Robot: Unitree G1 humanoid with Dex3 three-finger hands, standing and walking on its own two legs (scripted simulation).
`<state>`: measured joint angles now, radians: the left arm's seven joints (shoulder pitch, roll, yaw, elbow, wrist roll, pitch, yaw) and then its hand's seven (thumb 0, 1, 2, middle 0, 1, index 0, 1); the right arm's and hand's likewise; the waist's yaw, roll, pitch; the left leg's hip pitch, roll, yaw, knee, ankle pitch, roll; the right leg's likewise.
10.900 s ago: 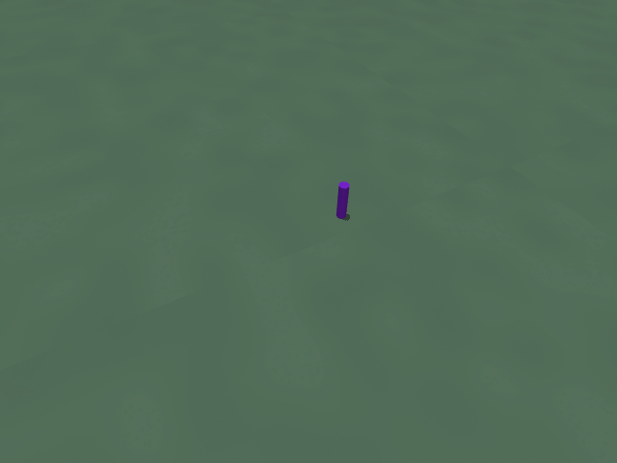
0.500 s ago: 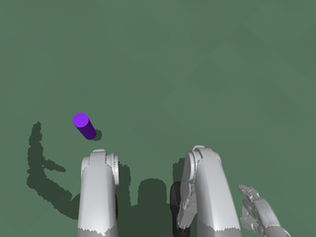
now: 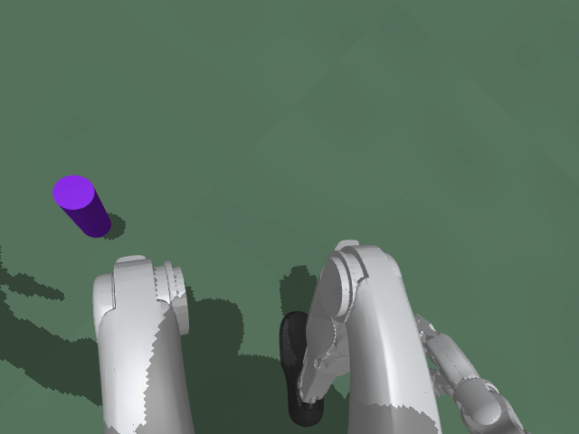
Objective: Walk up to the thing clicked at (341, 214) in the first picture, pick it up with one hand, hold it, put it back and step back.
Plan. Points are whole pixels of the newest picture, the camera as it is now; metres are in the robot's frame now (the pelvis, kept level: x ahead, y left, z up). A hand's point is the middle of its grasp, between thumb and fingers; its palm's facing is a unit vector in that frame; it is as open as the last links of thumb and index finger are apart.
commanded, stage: approach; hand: left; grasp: from the side
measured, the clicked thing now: (86, 211) +0.42 +0.25 -0.23
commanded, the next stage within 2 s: close in in 0.08 s
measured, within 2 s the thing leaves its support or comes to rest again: leaves its support in 1.94 s
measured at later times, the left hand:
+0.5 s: hand (58, 221) +0.39 +0.27 -0.18, palm faces +0.12 -0.99 +0.04, open 17.6 cm
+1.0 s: hand (88, 220) +0.40 +0.24 -0.20, palm faces +0.14 -0.99 +0.02, open 17.0 cm
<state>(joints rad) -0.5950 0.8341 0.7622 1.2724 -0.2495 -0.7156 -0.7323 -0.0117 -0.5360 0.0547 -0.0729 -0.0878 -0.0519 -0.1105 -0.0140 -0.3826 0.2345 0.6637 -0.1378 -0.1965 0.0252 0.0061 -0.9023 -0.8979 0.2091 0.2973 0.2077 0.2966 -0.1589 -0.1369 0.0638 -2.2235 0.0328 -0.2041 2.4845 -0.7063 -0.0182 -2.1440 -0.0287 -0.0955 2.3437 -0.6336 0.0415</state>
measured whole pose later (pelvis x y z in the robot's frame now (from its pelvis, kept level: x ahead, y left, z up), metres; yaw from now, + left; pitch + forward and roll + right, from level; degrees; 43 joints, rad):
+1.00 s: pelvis -0.02 +0.02 -0.04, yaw -6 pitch +10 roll -18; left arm -0.56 0.75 0.46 1.44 -0.10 -1.16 -0.12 -0.01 -0.47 0.10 -0.09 -0.09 -0.09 -0.09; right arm -0.14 -0.39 0.48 0.57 -0.36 -0.05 0.16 0.00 -0.91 -0.90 0.21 0.30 0.21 0.30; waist -0.24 -0.26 0.27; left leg -2.20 0.01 -0.37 2.67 -0.69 0.00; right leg -2.04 0.03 -0.21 2.40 -0.57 0.07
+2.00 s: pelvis -0.02 +0.02 -0.04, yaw -7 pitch +11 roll -19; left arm -0.61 0.79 0.45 1.36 -0.05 -1.12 0.00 0.01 0.14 1.03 -0.96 -1.07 -0.89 -1.08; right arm -0.14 -0.37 0.49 0.57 -0.37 0.00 0.16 0.00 -0.89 -0.89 0.21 0.30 0.21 0.30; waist -0.25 -0.27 0.29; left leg -2.20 0.02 -0.39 2.67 -0.71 0.00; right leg -2.04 0.04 -0.23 2.37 -0.57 0.08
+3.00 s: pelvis +0.01 -0.01 +0.03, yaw +3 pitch +30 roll -6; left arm -0.53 0.42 0.38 0.82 -0.16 -0.62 -0.24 0.01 0.13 1.04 -0.99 -1.03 -0.91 -1.08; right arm 0.06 -0.30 0.07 0.66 -0.07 0.04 0.07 0.00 -0.89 -0.89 0.21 0.30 0.21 0.30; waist -0.10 -0.01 -0.09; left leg -2.20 0.03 -0.14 2.37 -0.70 -0.02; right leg -2.15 -0.05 -0.05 2.28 -0.66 0.03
